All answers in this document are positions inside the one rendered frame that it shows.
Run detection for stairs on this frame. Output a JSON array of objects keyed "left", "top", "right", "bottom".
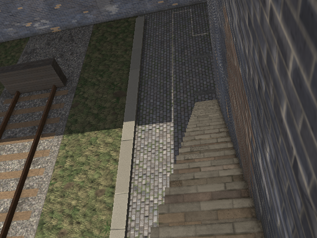
[{"left": 150, "top": 99, "right": 264, "bottom": 238}]

